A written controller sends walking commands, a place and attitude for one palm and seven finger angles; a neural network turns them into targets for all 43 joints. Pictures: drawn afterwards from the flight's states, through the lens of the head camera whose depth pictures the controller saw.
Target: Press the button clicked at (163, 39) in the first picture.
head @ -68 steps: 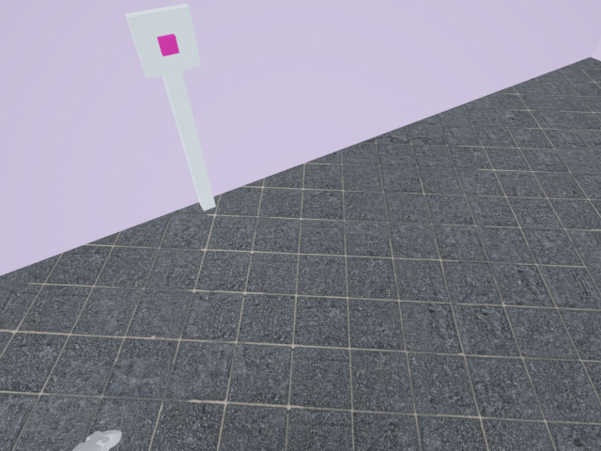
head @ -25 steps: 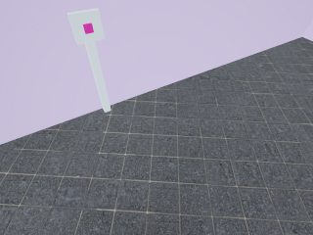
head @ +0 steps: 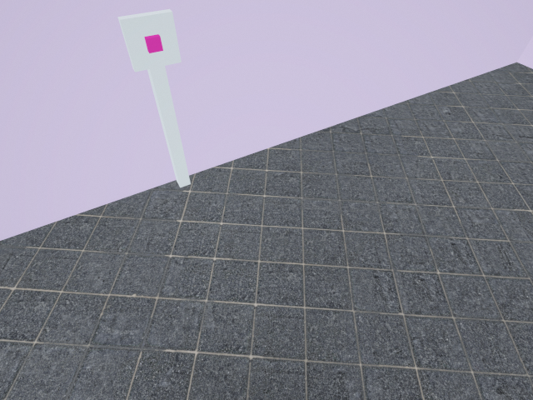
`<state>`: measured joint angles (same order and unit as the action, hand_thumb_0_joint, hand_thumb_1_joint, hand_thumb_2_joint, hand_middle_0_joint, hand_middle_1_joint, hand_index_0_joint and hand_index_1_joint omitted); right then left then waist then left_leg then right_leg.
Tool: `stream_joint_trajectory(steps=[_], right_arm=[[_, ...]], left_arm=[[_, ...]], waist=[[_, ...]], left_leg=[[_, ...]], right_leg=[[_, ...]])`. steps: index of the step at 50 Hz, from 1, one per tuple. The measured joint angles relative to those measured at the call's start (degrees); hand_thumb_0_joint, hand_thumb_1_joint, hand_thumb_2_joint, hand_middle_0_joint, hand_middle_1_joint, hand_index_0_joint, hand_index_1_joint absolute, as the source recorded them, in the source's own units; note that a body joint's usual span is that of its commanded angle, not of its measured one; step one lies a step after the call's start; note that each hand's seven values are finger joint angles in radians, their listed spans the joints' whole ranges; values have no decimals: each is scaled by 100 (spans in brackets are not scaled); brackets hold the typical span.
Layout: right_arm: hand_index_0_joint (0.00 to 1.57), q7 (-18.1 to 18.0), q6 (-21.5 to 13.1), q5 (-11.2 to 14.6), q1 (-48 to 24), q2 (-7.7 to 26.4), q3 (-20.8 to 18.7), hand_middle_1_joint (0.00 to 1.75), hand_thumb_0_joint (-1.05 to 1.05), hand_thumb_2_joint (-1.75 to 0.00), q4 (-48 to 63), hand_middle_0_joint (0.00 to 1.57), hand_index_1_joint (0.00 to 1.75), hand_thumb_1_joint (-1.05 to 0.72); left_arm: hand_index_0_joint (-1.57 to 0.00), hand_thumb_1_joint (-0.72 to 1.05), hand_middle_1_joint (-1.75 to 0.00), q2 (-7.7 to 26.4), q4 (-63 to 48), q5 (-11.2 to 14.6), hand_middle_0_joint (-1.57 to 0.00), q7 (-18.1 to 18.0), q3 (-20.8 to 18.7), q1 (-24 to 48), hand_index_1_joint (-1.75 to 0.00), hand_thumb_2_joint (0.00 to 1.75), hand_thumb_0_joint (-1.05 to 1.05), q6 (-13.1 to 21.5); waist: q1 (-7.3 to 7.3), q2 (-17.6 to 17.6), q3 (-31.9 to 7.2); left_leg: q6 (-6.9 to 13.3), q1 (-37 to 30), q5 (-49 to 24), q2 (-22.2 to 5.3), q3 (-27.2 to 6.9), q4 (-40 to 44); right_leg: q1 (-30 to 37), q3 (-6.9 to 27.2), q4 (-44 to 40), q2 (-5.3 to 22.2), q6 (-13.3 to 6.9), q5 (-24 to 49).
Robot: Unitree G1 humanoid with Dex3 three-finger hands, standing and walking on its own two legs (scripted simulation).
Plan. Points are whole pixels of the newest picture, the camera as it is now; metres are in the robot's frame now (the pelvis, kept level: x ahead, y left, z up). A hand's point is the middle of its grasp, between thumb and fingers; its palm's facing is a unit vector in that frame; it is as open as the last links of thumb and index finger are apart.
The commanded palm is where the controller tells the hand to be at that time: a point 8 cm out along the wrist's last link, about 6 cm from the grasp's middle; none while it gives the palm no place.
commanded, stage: look at it before walking up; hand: left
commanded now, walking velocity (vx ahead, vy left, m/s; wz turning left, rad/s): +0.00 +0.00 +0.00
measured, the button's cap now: (153, 43) +1.22 +0.48 -0.01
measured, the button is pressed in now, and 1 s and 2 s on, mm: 0 0 0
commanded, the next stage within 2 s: walk to a spot facing it in 0.18 s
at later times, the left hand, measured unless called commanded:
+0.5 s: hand out of the picture +0.05 +0.22 -0.18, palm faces -0.04 -0.97 -0.25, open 7.3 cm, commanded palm none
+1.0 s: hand (193, 315) +0.32 +0.18 -0.20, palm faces -0.16 -0.97 -0.16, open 7.3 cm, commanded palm none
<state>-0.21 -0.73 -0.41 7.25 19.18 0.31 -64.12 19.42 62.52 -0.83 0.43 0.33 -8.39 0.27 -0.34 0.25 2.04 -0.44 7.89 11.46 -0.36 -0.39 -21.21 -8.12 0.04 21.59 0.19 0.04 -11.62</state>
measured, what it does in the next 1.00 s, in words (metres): walks ahead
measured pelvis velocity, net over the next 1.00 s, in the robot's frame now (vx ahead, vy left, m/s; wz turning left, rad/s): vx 0.20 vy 0.01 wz -0.17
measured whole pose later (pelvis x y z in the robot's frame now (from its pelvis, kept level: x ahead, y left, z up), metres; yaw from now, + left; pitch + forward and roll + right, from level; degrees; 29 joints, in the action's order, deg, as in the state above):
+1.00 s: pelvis +0.20 +0.01 -0.03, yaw -10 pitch -1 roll -2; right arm -2.5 -4.2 -0.9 31.3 4.4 0.0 -70.2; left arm 11.6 57.2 -1.4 1.6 -3.5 -8.0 0.5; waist 0.9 -0.3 6.8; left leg -0.6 -13.2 28.0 -3.6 12.5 -17.8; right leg -32.3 -10.1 42.4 0.5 -5.1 -10.2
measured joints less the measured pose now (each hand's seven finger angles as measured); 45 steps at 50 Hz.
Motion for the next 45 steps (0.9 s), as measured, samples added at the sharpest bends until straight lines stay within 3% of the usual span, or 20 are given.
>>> stream_joint_trajectory(steps=[18, 30, 34, 36, 38, 40, 42, 45], right_arm=[[20, -21, 17, -25, -49, -35, 19, 30, 1, -90, 7, 20, 30, -90], [20, 26, -7, -63, 970, -642, -58, 30, 1, -90, 9, 20, 30, -90], [20, -4, -104, -36, 1200, -827, -90, 30, 1, -90, -84, 20, 30, -90], [20, -55, -287, -72, 1243, -917, -115, 30, 1, -90, -73, 20, 30, -90], [20, -140, -429, -100, 1405, -1011, -104, 30, 1, -90, -28, 20, 30, -90], [20, -179, -470, -118, 1636, -1136, -85, 30, 1, -90, -57, 20, 30, -90], [20, -204, -471, -114, 1869, -1256, -55, 30, 1, -90, -166, 20, 30, -90], [20, -230, -448, -98, 2158, -1401, -11, 30, 1, -90, -358, 20, 30, -90]], left_arm=[[-21, 91, -30, -40, 19, -5, -20, -54, 2, -50, -30, 90, 0, -21], [-20, 91, -29, -775, 37, -63, -20, 75, -118, -1263, -30, 90, 0, 11], [-20, 91, -30, -983, 167, -57, -20, 17, -186, -1613, -30, 90, 0, 106], [-20, 91, -30, -1055, 287, -37, -20, 8, -203, -1687, -30, 90, 0, 41], [-20, 91, -30, -1088, 376, -45, -20, 8, -205, -1604, -30, 90, 0, -42], [-20, 91, -30, -1047, 337, -63, -20, 35, -251, -1416, -30, 90, 1, -98], [-20, 91, -29, -987, 188, -72, -20, 79, -301, -1153, -30, 90, 1, -134], [-20, 92, -29, -918, -110, -80, -20, 114, -349, -664, -30, 90, 1, -139]], waist=[[-34, -7, -80], [-54, -100, -333], [-63, 52, -312], [-27, 154, -240], [102, 124, -129], [171, 123, -48], [152, 129, 19], [110, 97, 158]], left_leg=[[12, -27, 37, 12, 32, -15], [77, 328, 1272, -252, 257, -1479], [114, 186, 1576, -238, 578, -1524], [184, -49, 1653, -173, 775, -1367], [218, -357, 1638, -194, 841, -1152], [203, -686, 1594, -216, 878, -822], [166, -1020, 1525, -222, 955, -426], [112, -1503, 1422, -213, 1076, 165]], right_leg=[[15, 31, 14, 13, 28, -28], [-238, 218, 1051, -236, -42, -983], [-154, 301, 1210, -152, 15, -1273], [-575, 280, 2260, -91, -118, -1426], [-1123, 42, 3583, -81, -228, -1539], [-1670, -201, 4360, 6, -262, -1396], [-2176, -377, 4555, 135, -256, -1070], [-2633, -632, 3802, 288, -254, -387]])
